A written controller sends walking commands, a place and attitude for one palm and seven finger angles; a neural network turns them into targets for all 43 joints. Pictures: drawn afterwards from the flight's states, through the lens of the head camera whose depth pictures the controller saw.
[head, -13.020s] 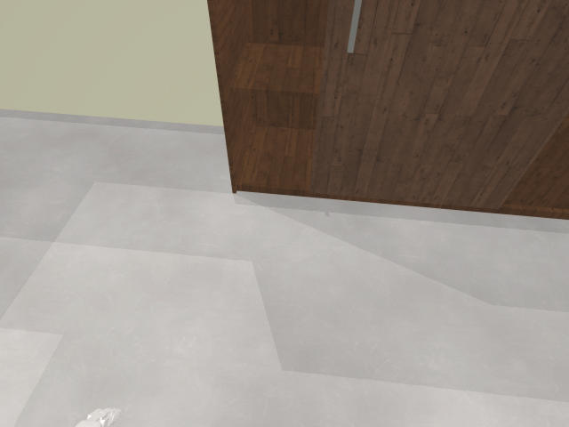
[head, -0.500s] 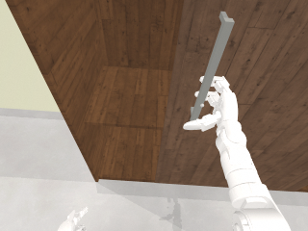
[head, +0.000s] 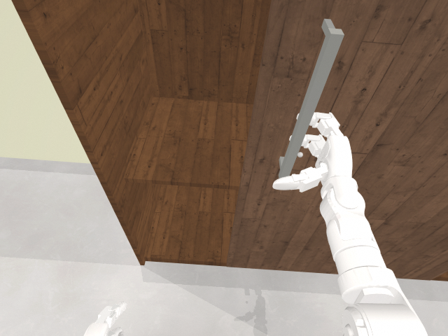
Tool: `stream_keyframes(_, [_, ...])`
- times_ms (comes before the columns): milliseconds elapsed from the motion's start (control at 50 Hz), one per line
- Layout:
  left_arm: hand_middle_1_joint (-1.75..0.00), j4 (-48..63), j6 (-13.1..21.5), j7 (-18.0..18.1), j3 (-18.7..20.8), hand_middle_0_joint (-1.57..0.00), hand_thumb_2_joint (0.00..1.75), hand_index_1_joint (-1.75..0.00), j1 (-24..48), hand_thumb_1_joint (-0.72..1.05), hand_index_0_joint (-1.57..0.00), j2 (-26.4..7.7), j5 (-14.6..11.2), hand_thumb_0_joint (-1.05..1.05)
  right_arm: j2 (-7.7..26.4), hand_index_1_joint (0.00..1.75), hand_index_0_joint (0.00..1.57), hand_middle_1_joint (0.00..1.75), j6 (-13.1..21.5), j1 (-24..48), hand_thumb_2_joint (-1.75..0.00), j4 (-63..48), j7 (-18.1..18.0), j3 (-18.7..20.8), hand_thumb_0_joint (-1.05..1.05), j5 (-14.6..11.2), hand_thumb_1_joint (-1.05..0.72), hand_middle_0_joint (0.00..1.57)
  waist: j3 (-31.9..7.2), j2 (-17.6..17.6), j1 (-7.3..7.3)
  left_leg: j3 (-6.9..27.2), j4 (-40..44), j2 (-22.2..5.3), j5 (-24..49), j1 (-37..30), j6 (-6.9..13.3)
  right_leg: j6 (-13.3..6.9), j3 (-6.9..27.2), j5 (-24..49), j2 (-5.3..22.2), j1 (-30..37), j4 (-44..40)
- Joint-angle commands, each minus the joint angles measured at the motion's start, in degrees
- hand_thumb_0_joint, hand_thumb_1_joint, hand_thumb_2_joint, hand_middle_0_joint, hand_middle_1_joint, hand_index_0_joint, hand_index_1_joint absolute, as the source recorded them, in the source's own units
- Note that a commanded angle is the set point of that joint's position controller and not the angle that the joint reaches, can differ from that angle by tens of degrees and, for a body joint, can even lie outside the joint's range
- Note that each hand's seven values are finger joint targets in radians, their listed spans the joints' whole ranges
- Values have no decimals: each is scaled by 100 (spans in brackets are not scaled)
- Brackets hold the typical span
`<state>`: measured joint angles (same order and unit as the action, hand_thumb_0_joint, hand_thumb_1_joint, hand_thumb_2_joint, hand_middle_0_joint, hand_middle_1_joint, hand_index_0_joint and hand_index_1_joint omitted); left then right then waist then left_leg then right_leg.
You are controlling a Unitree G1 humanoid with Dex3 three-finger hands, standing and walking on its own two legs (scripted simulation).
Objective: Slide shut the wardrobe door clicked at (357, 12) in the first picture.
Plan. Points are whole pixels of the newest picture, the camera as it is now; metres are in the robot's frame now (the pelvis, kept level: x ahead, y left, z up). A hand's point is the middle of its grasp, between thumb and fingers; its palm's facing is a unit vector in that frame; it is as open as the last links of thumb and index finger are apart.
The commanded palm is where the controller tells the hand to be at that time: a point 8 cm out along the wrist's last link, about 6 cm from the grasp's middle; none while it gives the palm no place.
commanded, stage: move the hooked fingers beside the handle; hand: right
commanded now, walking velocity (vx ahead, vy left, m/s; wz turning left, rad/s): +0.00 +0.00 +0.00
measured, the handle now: (301, 116) +0.48 -0.08 +0.16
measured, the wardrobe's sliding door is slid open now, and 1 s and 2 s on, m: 0.36 0.36 0.36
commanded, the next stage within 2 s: none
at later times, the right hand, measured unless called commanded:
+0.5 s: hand (314, 153) +0.42 -0.11 +0.13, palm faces -0.03 +1.00 -0.01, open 14.0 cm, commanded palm +0.39 -0.17 +0.12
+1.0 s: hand (325, 156) +0.41 -0.13 +0.13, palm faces -0.03 +1.00 -0.01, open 14.0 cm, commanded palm +0.39 -0.19 +0.12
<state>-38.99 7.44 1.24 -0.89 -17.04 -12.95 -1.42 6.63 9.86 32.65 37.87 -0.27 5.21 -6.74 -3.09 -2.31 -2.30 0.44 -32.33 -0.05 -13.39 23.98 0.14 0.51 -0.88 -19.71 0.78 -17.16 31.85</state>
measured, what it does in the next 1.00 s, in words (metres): stands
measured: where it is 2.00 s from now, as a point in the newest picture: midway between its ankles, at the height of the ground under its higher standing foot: outside the picture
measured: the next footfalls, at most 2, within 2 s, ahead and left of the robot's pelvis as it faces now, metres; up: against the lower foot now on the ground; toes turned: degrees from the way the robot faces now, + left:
none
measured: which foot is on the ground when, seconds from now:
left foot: down 0.00-1.00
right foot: down 0.00-1.00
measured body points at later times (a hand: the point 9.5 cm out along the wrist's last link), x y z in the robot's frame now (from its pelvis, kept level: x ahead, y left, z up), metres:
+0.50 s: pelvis -0.01 -0.01 +0.00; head +0.02 +0.01 +0.45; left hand +0.09 +0.24 -0.12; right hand +0.41 -0.17 +0.13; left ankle +0.03 +0.12 -0.73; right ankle -0.04 -0.13 -0.73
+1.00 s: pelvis +0.00 -0.01 +0.00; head +0.02 +0.00 +0.45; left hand +0.10 +0.23 -0.12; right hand +0.41 -0.19 +0.13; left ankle +0.03 +0.12 -0.73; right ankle -0.04 -0.13 -0.73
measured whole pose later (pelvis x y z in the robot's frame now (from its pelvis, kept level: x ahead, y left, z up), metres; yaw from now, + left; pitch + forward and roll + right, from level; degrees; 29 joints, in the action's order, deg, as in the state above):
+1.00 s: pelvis +0.00 -0.01 +0.00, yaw +0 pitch +5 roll +0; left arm -39.2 7.2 1.4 -0.9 -18.4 -13.8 -1.7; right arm 11.0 11.5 32.9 40.4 5.2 9.3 -8.4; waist -3.5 -2.3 -2.5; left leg 0.8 -31.7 -0.5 -12.8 24.4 -0.7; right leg -0.3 -1.2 -19.9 0.3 -18.1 32.6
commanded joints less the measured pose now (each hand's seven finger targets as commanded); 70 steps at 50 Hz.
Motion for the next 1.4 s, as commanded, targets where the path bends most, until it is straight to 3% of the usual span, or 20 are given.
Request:
stream_keyframes(0, [-30,678,259,22,209,-20,90,-30,69,90,-20,-626,-21,0,584,120,30,120,479,2558,-30,-1317,85,85,0,-88,50,30,-1689,518,-37,-160,252,39,1695,-1404,76,-140,-152,1466,-121,8,-334])
stream_keyframes(20, [-30,655,254,31,222,-20,90,-30,47,90,-20,-652,-24,0,760,120,30,120,460,2473,-30,-1228,92,244,0,-104,50,30,-1698,562,-22,-149,262,42,1649,-1421,66,-142,-170,1409,-122,-33,-328])
stream_keyframes(320, [-30,605,202,66,200,-20,90,-30,-20,90,-20,-723,-35,0,1199,120,30,120,577,2899,-30,-814,226,507,0,-103,50,30,-1619,509,-72,-110,298,45,1336,-1341,69,-154,-131,1165,-124,-196,-359])
stream_keyframes(340, [-30,628,214,59,192,-20,90,-30,-13,90,-20,-707,-34,0,1050,120,30,120,598,2932,-30,-849,263,385,0,-115,50,30,-1670,333,-76,-117,284,46,1319,-1306,82,-142,-133,1157,-134,-136,-365])
stream_keyframes(420, [-30,633,247,28,227,-20,90,-30,-92,90,-20,-731,-10,0,1048,120,30,120,649,2743,-30,-949,310,451,0,-167,50,30,-1973,394,-19,-160,190,69,1667,-1425,101,-121,-100,1533,-106,16,-329])
stream_keyframes(500, [-30,595,213,25,226,-20,90,-30,-103,90,-20,-769,-37,0,1127,120,30,120,569,2630,-30,-716,353,487,0,-156,50,30,-1590,550,-77,-178,261,69,1450,-1249,81,-132,-114,1309,-92,-176,-353])
stream_keyframes(520, [-30,612,209,28,220,-20,90,-30,-80,90,-20,-759,-47,0,1089,120,30,120,580,2760,-30,-823,369,410,0,-140,50,30,-1572,351,-84,-173,263,59,1395,-1197,93,-121,-111,1287,-95,-148,-369])
stream_keyframes(620, [-30,597,207,57,239,-20,90,-30,-142,90,-20,-779,-12,0,1373,120,30,120,615,2884,-30,-890,340,688,0,-164,50,30,-1856,419,-50,-159,212,66,1569,-1341,94,-129,-93,1470,-94,-53,-320])
stream_keyframes(720, [-30,621,217,39,238,-20,90,-30,-134,90,-20,-762,-18,0,1287,120,30,120,663,2723,-30,-973,433,591,0,-147,50,30,-1898,184,-33,-175,172,66,1718,-1314,117,-103,-92,1657,-86,60,-310])
stream_keyframes(780, [-30,608,193,46,242,-20,90,-30,-150,90,-20,-805,-32,0,1387,120,30,120,579,2551,-30,-730,476,704,0,-190,50,30,-1663,577,-41,-197,225,73,1581,-1321,96,-119,-83,1473,-76,-149,-347])
stream_keyframes(860, [-30,667,206,34,242,-20,90,-30,-97,90,-20,-774,-32,0,1243,120,30,120,587,2601,-30,-1061,523,546,0,-179,50,30,-1825,55,-15,-179,198,53,1693,-1271,129,-96,-101,1681,-87,82,-307])
stream_keyframes(940, [-30,651,214,42,246,-20,90,-30,-96,90,-20,-799,-34,0,1302,120,30,120,553,2471,-30,-1085,547,622,0,-261,50,30,-1778,483,-46,-205,210,64,1779,-1338,99,-107,-76,1697,-65,32,-317])
stream_keyframes(1020, [-30,645,161,73,218,-20,90,-30,-54,90,-20,-808,-47,0,1495,120,30,120,505,2649,-30,-1021,566,705,0,-218,50,30,-1527,410,-94,-183,272,51,1555,-1238,90,-132,-90,1438,-83,-89,-350])
stream_keyframes(1060, [-30,673,151,89,217,-20,90,-30,-31,90,-20,-822,-36,0,1653,120,30,120,529,2583,-30,-1056,581,828,0,-207,50,30,-1684,285,-20,-147,262,40,1508,-1322,99,-133,-97,1423,-96,-76,-329])
stream_keyframes(1100, [-30,688,172,94,197,-20,90,-30,-16,90,-20,-785,-41,0,1523,120,30,120,575,2721,-30,-1149,631,694,0,-235,50,30,-1747,147,-54,-163,239,49,1555,-1328,112,-117,-67,1471,-95,21,-338])
stream_keyframes(1160, [-30,662,180,111,214,-20,90,-30,-54,90,-20,-826,-43,0,1631,120,30,120,590,2648,-30,-1009,704,783,0,-292,50,30,-1765,337,-61,-165,242,65,1590,-1346,107,-128,-62,1506,-88,2,-307])
stream_keyframes(1240, [-30,652,188,99,199,-20,90,-30,-51,90,-20,-801,-79,0,1309,120,30,120,518,2738,-30,-868,807,482,0,-303,50,30,-1612,80,-130,-204,246,62,1546,-1121,121,-99,-49,1511,-93,55,-308])
stream_keyframes(1300, [-30,613,194,88,211,-20,90,-30,-94,90,-20,-822,-74,0,1257,120,30,120,485,2889,-30,-741,742,459,0,-320,50,30,-1587,301,-184,-227,266,79,1375,-1015,101,-109,-13,1376,-92,19,-291])
stream_keyframes(1360, [-30,605,171,87,217,-20,90,-30,-151,90,-20,-871,-24,0,1715,120,30,120,530,2749,-30,-647,653,879,0,-281,50,30,-1757,460,-35,-184,217,69,1492,-1259,102,-122,-16,1464,-106,-125,-288])
stream_keyframes(1380, [-30,627,161,74,204,-20,90,-30,-138,90,-20,-839,-25,0,1669,120,30,120,544,2720,-30,-668,645,840,0,-261,50,30,-1756,385,-49,-173,206,60,1561,-1303,94,-126,-34,1484,-114,-148,-292])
